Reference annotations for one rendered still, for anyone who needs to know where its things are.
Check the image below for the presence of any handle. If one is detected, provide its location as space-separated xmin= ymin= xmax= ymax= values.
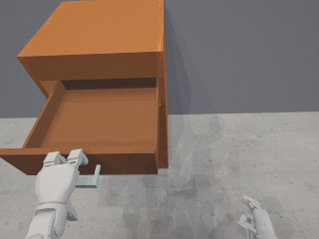
xmin=75 ymin=164 xmax=101 ymax=188

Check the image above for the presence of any drawer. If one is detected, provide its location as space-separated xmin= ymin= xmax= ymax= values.
xmin=0 ymin=77 xmax=160 ymax=175

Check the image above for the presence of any robot left forearm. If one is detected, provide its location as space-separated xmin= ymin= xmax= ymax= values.
xmin=25 ymin=202 xmax=69 ymax=239

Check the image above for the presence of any cabinet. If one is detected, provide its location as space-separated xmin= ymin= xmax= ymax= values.
xmin=17 ymin=0 xmax=168 ymax=169

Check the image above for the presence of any right robot hand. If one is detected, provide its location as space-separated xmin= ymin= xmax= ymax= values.
xmin=236 ymin=195 xmax=275 ymax=239

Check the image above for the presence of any left robot hand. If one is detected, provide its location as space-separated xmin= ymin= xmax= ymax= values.
xmin=35 ymin=148 xmax=89 ymax=221

